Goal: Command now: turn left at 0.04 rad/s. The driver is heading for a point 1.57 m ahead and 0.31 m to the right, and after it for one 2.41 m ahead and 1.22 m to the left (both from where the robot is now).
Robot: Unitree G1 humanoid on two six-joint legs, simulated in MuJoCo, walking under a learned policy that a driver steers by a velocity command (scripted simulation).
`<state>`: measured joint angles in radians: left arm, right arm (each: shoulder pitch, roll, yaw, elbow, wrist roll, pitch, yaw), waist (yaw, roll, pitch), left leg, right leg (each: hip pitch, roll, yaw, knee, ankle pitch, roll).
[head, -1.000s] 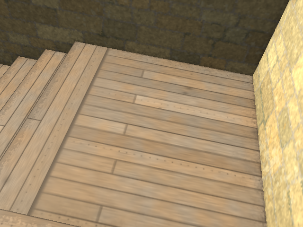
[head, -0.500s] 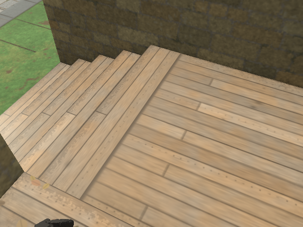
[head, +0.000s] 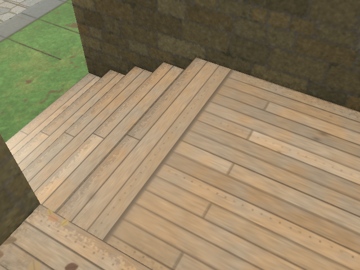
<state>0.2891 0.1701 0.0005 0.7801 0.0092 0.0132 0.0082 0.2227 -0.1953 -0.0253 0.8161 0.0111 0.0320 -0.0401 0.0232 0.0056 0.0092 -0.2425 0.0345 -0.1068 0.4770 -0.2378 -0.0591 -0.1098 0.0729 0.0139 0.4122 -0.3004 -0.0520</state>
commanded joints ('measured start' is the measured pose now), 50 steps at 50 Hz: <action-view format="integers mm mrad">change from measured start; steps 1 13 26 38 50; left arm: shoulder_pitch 53 82 142 69 -108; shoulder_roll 96 94 81 66 79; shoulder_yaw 29 35 31 51 69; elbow -39 15 110 38 -41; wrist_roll -2 -10 -14 -52 28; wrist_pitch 2 6 -2 -80 -108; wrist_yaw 5 20 32 36 -35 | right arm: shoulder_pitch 20 18 23 345 247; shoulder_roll -93 -106 -77 -171 -76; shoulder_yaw -25 -41 -47 -92 -10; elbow -8 114 216 303 256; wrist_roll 2 1 1 34 1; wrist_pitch -17 -14 4 -122 -129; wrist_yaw -4 -1 -9 44 -27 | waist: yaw -1 -6 -10 -127 -59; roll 39 1 -9 197 63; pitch -41 -23 13 113 69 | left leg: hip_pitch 81 115 117 249 -91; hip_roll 27 29 -25 118 27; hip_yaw -40 -43 6 -266 25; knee -44 -69 -106 -95 39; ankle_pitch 306 411 113 -232 63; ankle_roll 70 96 92 262 208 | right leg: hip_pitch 6 11 -26 -501 -443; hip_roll -105 -106 -97 -23 -119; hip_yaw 96 61 41 -1 22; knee -56 -55 -90 417 188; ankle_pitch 397 345 47 -188 736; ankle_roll -2 36 45 -10 22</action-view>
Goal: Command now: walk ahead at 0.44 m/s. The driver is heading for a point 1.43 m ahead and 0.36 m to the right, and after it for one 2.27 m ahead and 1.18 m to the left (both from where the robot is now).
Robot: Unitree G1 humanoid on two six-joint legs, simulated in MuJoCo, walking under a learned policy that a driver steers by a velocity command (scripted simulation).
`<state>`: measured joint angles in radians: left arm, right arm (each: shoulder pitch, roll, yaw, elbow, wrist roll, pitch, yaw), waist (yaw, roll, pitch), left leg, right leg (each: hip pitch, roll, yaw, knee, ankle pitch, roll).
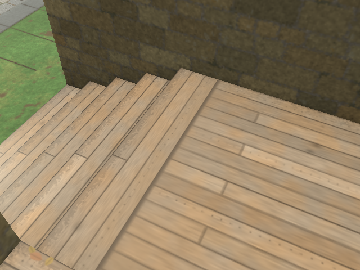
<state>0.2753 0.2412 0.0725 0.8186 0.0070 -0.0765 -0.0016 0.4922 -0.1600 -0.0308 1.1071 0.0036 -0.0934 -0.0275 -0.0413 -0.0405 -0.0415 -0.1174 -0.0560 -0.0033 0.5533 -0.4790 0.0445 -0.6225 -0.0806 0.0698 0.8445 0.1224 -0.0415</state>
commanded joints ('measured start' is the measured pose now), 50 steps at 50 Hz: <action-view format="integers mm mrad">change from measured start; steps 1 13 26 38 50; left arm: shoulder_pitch -134 391 445 295 54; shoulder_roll -16 17 26 93 12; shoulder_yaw -13 -34 -41 -6 20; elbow -89 125 237 169 -10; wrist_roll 23 7 -38 -14 -35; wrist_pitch -14 20 -20 24 38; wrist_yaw -38 -46 54 8 40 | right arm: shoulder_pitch -4 -32 -660 -239 -228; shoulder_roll -125 -104 -100 -218 -144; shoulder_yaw -3 -9 -17 -68 -36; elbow -31 -125 -397 -269 -151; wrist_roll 7 61 -4 14 -29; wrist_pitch -1 -35 -11 -10 -40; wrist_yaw -48 28 65 96 23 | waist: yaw -20 138 175 -29 82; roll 116 -140 17 9 150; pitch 113 -117 150 3 40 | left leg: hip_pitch -306 -1015 -1070 108 -155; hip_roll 103 -28 163 120 358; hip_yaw -66 -160 -111 19 -138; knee -33 1504 194 -171 -300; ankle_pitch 241 -180 696 888 737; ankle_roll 113 23 8 15 161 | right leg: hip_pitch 182 958 880 441 -75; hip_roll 73 -276 -146 -6 -52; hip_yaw -81 242 216 70 131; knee -276 -232 -381 352 328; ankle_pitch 355 683 -105 8 -255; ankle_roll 23 -257 -171 -38 37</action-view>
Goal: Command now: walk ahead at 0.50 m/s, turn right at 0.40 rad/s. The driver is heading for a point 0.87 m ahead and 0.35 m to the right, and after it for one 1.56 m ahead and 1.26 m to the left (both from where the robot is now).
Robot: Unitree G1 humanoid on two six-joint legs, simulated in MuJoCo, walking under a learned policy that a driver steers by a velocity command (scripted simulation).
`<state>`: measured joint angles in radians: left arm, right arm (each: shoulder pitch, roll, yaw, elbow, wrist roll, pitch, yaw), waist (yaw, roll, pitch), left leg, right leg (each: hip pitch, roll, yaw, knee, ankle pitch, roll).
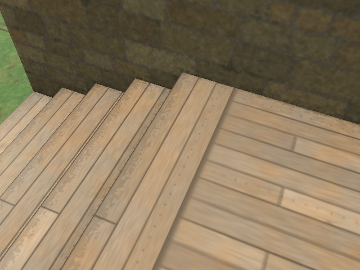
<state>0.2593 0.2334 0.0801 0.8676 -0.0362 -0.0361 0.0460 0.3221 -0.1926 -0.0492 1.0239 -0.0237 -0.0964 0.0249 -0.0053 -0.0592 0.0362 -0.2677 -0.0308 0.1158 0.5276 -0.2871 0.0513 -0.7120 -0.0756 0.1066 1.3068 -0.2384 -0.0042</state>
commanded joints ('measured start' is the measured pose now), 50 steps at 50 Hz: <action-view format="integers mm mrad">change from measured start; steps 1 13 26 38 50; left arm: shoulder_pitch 35 -303 -12 111 5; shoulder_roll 13 28 155 167 99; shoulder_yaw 9 -2 35 37 10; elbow -75 -260 -198 -152 -261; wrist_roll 15 19 18 8 12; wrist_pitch -7 -3 -41 -11 7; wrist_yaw -15 -106 -45 -12 -43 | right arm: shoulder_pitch -42 73 -160 -394 -109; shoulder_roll -117 -229 -134 -196 -173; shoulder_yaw -21 -54 -45 -43 -39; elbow -65 -72 -272 -382 -283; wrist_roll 3 38 2 46 25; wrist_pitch -34 32 -1 -45 -25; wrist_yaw -40 -68 -43 0 -15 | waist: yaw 42 -16 -18 35 -14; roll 152 137 38 -78 162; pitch -42 44 -92 -37 -25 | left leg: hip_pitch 47 306 -333 -197 169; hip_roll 328 323 117 16 276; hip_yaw -223 63 -173 -224 -314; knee -276 -140 450 -73 -339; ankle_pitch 578 894 93 229 265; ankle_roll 150 43 -95 -51 138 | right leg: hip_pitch -13 103 466 623 5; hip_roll -51 77 -55 -55 -29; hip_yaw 98 -199 196 362 8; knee -211 -608 -1071 -921 -170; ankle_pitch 151 71 424 207 -75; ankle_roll -5 -115 -289 -187 -2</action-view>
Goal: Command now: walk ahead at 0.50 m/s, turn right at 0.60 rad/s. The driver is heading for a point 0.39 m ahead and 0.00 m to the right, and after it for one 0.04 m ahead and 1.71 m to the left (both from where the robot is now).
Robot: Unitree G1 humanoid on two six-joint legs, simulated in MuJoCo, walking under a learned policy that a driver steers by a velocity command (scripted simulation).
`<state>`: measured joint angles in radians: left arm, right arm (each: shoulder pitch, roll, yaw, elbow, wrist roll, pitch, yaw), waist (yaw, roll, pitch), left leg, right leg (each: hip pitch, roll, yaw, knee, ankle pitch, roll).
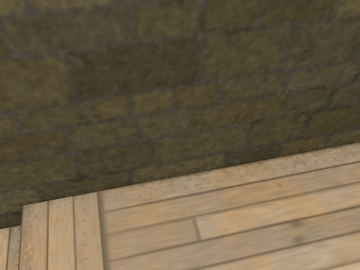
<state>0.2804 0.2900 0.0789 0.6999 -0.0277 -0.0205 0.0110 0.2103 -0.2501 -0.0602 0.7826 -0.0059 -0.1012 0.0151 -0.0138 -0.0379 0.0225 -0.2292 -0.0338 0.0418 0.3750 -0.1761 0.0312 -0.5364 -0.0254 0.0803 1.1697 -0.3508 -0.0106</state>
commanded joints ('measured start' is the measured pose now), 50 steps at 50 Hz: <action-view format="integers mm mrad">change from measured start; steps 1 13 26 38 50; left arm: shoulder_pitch -52 -335 -218 -188 -208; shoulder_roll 32 27 79 176 148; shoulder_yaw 4 -28 -15 30 24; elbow -112 -221 -71 22 0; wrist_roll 13 3 58 22 37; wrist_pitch -8 -49 -78 -11 23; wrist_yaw -8 -80 -34 20 51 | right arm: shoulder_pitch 12 141 191 -69 -82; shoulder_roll -136 -233 -112 -108 -238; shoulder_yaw -32 -43 5 -3 -45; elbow -35 30 41 -111 -157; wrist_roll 6 20 11 6 10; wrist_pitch -26 35 75 96 46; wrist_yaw -5 -23 -35 -13 -47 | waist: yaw -11 -71 -76 16 30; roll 131 119 -45 -48 125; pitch -10 57 -151 -78 -173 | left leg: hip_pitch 136 312 -165 -263 65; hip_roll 295 312 146 124 277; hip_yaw -223 45 -115 -14 -315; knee -196 -165 714 406 -6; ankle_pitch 205 420 -141 -126 594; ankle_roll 169 83 -125 -69 197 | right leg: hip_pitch -194 -126 276 440 -32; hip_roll -80 -32 -226 -297 17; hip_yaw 27 -102 -41 -123 -10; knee -74 -563 -908 -858 3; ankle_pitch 57 257 921 596 -53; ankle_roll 8 -48 -231 -204 100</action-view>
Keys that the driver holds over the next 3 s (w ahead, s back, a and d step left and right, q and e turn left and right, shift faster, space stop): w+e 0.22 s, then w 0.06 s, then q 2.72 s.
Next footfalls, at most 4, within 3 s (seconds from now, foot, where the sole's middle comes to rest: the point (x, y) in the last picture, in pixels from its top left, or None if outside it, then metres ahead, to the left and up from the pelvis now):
0.34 right None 0.32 -0.19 -0.78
0.84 left None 0.37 0.04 -0.78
1.30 right None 0.36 -0.20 -0.78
1.76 left None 0.21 0.02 -0.78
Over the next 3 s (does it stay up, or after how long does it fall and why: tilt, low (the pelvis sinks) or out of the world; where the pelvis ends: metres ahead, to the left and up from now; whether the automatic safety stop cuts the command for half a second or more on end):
stays up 0.20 -0.08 0.00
